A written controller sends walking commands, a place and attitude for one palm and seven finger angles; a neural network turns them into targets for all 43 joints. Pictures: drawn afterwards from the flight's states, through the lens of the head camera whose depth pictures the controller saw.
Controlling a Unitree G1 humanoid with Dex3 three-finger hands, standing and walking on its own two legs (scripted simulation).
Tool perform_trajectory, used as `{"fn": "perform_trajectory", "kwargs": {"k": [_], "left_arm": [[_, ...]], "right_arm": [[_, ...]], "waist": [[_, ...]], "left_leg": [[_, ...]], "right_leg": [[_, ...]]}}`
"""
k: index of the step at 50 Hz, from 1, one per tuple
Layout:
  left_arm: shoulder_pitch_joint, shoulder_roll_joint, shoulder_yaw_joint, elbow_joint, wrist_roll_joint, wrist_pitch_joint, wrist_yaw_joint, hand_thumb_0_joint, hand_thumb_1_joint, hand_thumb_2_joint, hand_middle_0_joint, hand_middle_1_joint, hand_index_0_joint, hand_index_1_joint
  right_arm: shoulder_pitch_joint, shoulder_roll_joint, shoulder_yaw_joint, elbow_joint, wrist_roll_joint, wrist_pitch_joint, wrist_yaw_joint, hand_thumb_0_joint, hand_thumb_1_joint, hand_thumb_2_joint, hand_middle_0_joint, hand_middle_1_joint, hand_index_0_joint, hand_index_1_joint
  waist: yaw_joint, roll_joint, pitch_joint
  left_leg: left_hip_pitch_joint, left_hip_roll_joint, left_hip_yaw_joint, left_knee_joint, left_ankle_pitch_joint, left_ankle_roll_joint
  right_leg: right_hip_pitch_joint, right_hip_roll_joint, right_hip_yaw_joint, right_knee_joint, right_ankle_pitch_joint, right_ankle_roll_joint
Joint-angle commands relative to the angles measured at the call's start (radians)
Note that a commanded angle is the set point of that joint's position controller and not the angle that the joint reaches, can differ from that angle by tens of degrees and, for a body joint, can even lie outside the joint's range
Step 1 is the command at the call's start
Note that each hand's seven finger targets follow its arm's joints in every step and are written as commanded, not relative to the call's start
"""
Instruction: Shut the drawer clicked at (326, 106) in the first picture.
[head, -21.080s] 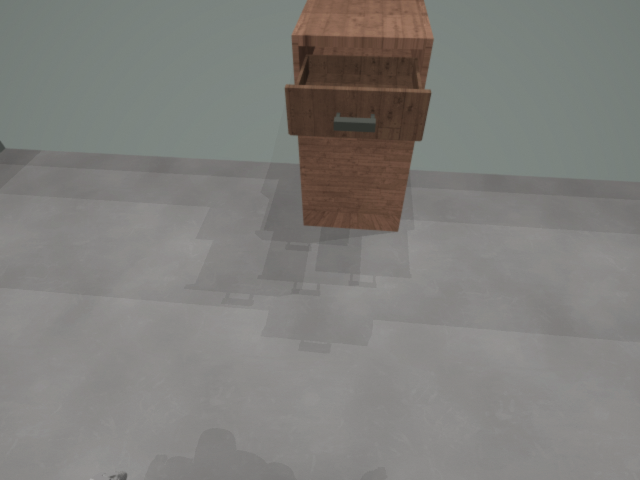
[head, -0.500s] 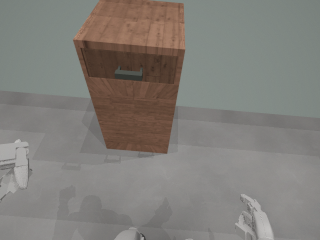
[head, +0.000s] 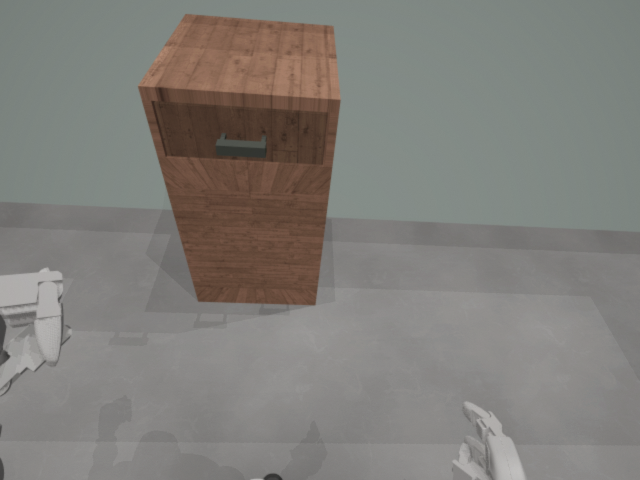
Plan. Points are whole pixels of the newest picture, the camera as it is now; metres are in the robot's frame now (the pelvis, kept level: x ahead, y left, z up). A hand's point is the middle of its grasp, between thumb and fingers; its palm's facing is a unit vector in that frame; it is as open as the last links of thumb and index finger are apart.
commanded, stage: stop stepping back and stand still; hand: left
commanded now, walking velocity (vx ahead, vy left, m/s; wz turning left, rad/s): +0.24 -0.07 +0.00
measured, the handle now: (242, 143) +0.81 +0.20 -0.04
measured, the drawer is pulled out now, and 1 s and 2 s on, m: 0.00 0.00 0.00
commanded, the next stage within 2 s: let the arm hang, fingers relaxed in 0.56 s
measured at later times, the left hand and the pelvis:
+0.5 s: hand (38, 415) +0.14 +0.21 +0.19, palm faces +0.29 -0.84 -0.46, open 3.3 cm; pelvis -0.06 +0.00 +0.01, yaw -2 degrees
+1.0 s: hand out of the picture -0.02 +0.21 -0.16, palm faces +0.09 -0.97 -0.23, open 3.3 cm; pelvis -0.05 +0.01 +0.01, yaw +4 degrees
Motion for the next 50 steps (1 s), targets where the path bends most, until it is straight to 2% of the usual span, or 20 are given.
{"fn": "perform_trajectory", "kwargs": {"k": [1, 3, 5, 9, 14, 19, 21, 22, 24, 29, 32, 33, 35, 36, 38, 39, 41, 44, 47, 50], "left_arm": [[0.166, 0.169, 0.188, -0.237, -0.027, -0.017, 0.024, 0.000, 0.900, 0.900, -1.400, -1.600, -1.400, -1.600], [0.208, 0.173, 0.178, -0.234, -0.025, -0.012, 0.020, 0.000, 0.900, 0.900, -1.400, -1.600, -1.400, -1.600], [0.146, 0.156, 0.167, -0.256, -0.024, 0.005, 0.034, 0.000, 0.900, 0.900, -1.400, -1.600, -1.400, -1.600], [-0.077, 0.076, 0.060, -0.120, 0.020, 0.009, 0.064, 0.000, 0.900, 0.900, -1.400, -1.600, -1.400, -1.600], [-0.125, 0.114, 0.085, -0.214, 0.042, -0.019, 0.059, 0.000, 0.900, 0.900, -1.400, -1.600, -1.400, -1.600], [0.117, 0.110, 0.097, -0.228, 0.032, 0.004, 0.051, 0.000, 0.900, 0.900, -1.400, -1.600, -1.400, -1.600], [0.138, 0.146, 0.156, -0.181, 0.021, 0.014, 0.054, 0.000, 0.900, 0.900, -1.400, -1.600, -1.400, -1.600], [0.053, 0.146, 0.151, -0.217, 0.007, 0.012, 0.059, 0.000, 0.900, 0.900, -1.400, -1.600, -1.400, -1.600], [0.052, 0.119, 0.146, -0.114, 0.003, -0.001, 0.059, 0.000, 0.900, 0.900, -1.400, -1.600, -1.400, -1.600], [0.006, 0.091, 0.087, -0.107, 0.018, -0.004, 0.064, 0.000, 0.900, 0.900, -1.400, -1.600, -1.400, -1.600], [-0.048, 0.093, 0.069, -0.204, 0.022, -0.019, 0.059, 0.000, 0.900, 0.900, -1.400, -1.600, -1.400, -1.600], [-0.082, -0.090, -0.292, 0.645, 0.125, 0.159, -0.092, 0.000, 0.900, 0.900, -1.400, -1.600, -1.400, -1.600], [-0.124, -0.163, -0.269, 0.695, 0.086, 0.274, -0.105, 0.000, 0.900, 0.900, -1.320, -1.513, -1.320, -1.513], [-0.170, -0.164, -0.274, 0.747, 0.084, 0.273, -0.105, 0.000, 0.900, 0.900, -1.280, -1.470, -1.280, -1.470], [-0.141, -0.136, -0.276, 0.891, 0.090, 0.263, -0.105, 0.000, 0.900, 0.900, -1.200, -1.383, -1.200, -1.383], [-0.156, -0.089, -0.279, 0.971, 0.094, 0.257, -0.102, 0.000, 0.900, 0.900, -1.160, -1.340, -1.160, -1.340], [-0.259, -0.040, -0.292, 1.118, 0.086, 0.259, -0.104, 0.000, 0.900, 0.900, -1.080, -1.253, -1.080, -1.253], [-0.323, -0.063, -0.320, 1.294, 0.074, 0.256, -0.100, 0.000, 0.900, 0.900, -0.960, -1.123, -0.960, -1.123], [-0.263, -0.112, -0.321, 1.425, 0.065, 0.261, -0.094, 0.000, 0.900, 0.900, -0.840, -0.993, -0.840, -0.993], [-0.249, -0.115, -0.334, 1.527, 0.063, 0.261, -0.099, 0.000, 0.900, 0.900, -0.720, -0.863, -0.720, -0.863]], "right_arm": [[-0.098, -0.153, -0.048, -0.206, 0.004, -0.053, -0.004, 0.000, -0.900, -0.900, 0.200, 0.300, 0.200, 0.300], [-0.075, -0.149, -0.058, -0.197, 0.014, -0.035, 0.002, 0.000, -0.900, -0.900, 0.200, 0.300, 0.200, 0.300], [-0.054, -0.153, -0.068, -0.158, 0.009, -0.019, 0.004, 0.000, -0.900, -0.900, 0.200, 0.300, 0.200, 0.300], [-0.047, -0.178, -0.052, -0.115, 0.016, -0.067, -0.025, 0.000, -0.900, -0.900, 0.200, 0.300, 0.200, 0.300], [-0.062, -0.160, -0.041, -0.129, 0.007, -0.120, -0.032, 0.000, -0.900, -0.900, 0.200, 0.300, 0.200, 0.300], [-0.081, -0.156, -0.041, -0.166, 0.000, -0.087, 0.006, 0.000, -0.900, -0.900, 0.200, 0.300, 0.200, 0.300], [-0.058, -0.147, -0.055, -0.161, -0.005, -0.043, 0.008, 0.000, -0.900, -0.900, 0.200, 0.300, 0.200, 0.300], [-0.049, -0.144, -0.057, -0.151, 0.007, -0.040, 0.008, 0.000, -0.900, -0.900, 0.200, 0.300, 0.200, 0.300], [-0.011, -0.138, -0.051, -0.126, 0.006, -0.048, 0.003, 0.000, -0.900, -0.900, 0.200, 0.300, 0.200, 0.300], [-0.051, -0.139, -0.037, -0.129, 0.013, -0.074, -0.024, 0.000, -0.900, -0.900, 0.200, 0.300, 0.200, 0.300], [-0.064, -0.180, -0.052, -0.145, 0.013, -0.097, -0.028, 0.000, -0.900, -0.900, 0.200, 0.300, 0.200, 0.300], [-0.001, -0.351, -0.118, 0.074, -0.005, -0.093, 0.078, 0.000, -0.900, -0.900, 0.200, 0.300, 0.200, 0.300], [0.023, -0.216, -0.073, 0.057, 0.002, 0.010, 0.076, 0.000, -0.900, -0.900, 0.200, 0.300, 0.200, 0.300], [0.017, -0.209, -0.065, 0.045, -0.013, 0.020, 0.072, 0.000, -0.900, -0.900, 0.200, 0.300, 0.200, 0.300], [-0.007, -0.204, -0.049, 0.057, -0.017, 0.033, 0.064, 0.000, -0.900, -0.900, 0.200, 0.300, 0.200, 0.300], [-0.009, -0.170, -0.047, 0.073, -0.004, 0.039, 0.064, 0.000, -0.900, -0.900, 0.200, 0.300, 0.200, 0.300], [0.008, -0.151, -0.052, 0.116, -0.008, 0.078, 0.067, 0.000, -0.900, -0.900, 0.200, 0.300, 0.200, 0.300], [0.029, -0.131, -0.044, 0.209, -0.010, 0.096, 0.068, 0.000, -0.900, -0.900, 0.200, 0.300, 0.200, 0.300], [0.023, -0.129, -0.037, 0.265, -0.010, 0.091, 0.058, 0.000, -0.900, -0.900, 0.200, 0.300, 0.200, 0.300], [0.045, -0.123, -0.036, 0.315, -0.004, 0.092, 0.051, 0.000, -0.900, -0.900, 0.200, 0.300, 0.200, 0.300]], "waist": [[0.042, 0.215, -0.132], [0.023, -0.065, -0.122], [0.019, -0.178, -0.051], [-0.010, 0.003, 0.084], [0.015, 0.325, 0.023], [0.039, 0.161, -0.021], [0.038, -0.153, -0.010], [0.030, -0.199, 0.009], [-0.003, -0.059, 0.002], [0.023, -0.066, 0.022], [0.034, 0.100, -0.002], [-0.027, 0.105, 0.011], [0.007, 0.098, -0.058], [0.019, 0.026, -0.058], [0.074, -0.121, -0.120], [0.068, -0.229, -0.110], [0.027, -0.259, 0.009], [0.002, 0.004, 0.062], [0.041, 0.212, 0.033], [0.042, 0.150, 0.012]], "left_leg": [[0.080, 0.123, -0.179, -0.332, -0.603, -0.094], [0.277, -0.020, 0.006, 0.159, -0.322, -0.079], [0.173, -0.003, -0.049, 0.460, -0.230, -0.073], [0.214, 0.050, -0.056, 0.034, -0.304, -0.029], [0.120, 0.242, -0.457, -0.384, -0.739, 0.048], [-0.058, 0.118, -0.162, -0.172, -0.598, -0.008], [-0.129, -0.023, -0.009, 0.366, -0.426, -0.052], [-0.171, -0.012, -0.021, 0.537, -0.380, -0.056], [-0.102, 0.040, -0.042, 0.551, -0.343, -0.054], [0.197, 0.027, 0.054, 0.079, -0.276, -0.019], [0.315, 0.147, -0.116, -0.070, -0.157, 0.033], [0.239, 0.206, -0.184, 0.123, 0.275, 0.056], [0.134, 0.248, -0.260, -0.002, 0.282, 0.111], [0.117, 0.255, -0.309, -0.022, 0.279, 0.124], [0.128, 0.168, -0.203, 0.075, 0.233, 0.070], [0.103, 0.063, -0.096, 0.139, 0.022, 0.003], [0.137, -0.007, -0.034, 0.174, -0.261, -0.035], [0.251, 0.033, -0.047, 0.090, -0.120, -0.037], [0.204, 0.094, -0.134, -0.042, -0.100, -0.007], [0.215, 0.090, -0.135, -0.078, -0.165, -0.007]], "right_leg": [[0.095, 0.061, -0.092, -0.120, -0.071, -0.036], [-0.204, -0.155, 0.129, -0.386, -0.162, -0.093], [-0.348, -0.325, 0.273, -0.429, -0.232, -0.199], [-0.291, -0.185, 0.026, -0.222, -0.100, -0.060], [-0.159, -0.023, -0.046, 0.222, -0.016, 0.005], [0.155, -0.034, -0.061, -0.153, 0.001, -0.040], [0.020, -0.326, 0.363, -0.430, -0.212, -0.169], [-0.020, -0.388, 0.420, -0.442, -0.182, -0.206], [-0.114, -0.347, 0.272, -0.398, -0.155, -0.192], [-0.169, -0.250, 0.105, -0.303, -0.039, -0.114], [-0.152, -0.127, 0.020, -0.099, 0.180, -0.014], [-0.266, -0.173, -0.080, 0.161, 0.495, 0.014], [-0.183, -0.078, -0.061, 0.233, -0.023, 0.026], [-0.167, -0.071, -0.032, 0.231, -0.050, 0.018], [0.020, -0.094, -0.030, -0.001, 0.258, 0.005], [0.053, -0.174, 0.071, -0.094, 0.469, -0.021], [-0.097, -0.263, 0.154, -0.206, 0.433, -0.094], [-0.172, -0.203, 0.105, -0.200, 0.343, -0.083], [-0.055, -0.122, 0.034, -0.181, 0.244, -0.039], [-0.010, -0.121, 0.029, -0.209, 0.241, -0.046]]}}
